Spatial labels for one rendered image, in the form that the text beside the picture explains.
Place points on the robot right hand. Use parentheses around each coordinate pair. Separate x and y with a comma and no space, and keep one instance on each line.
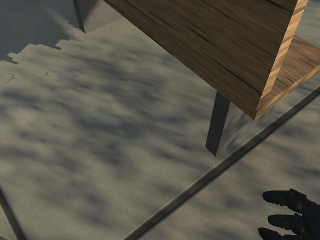
(306,227)

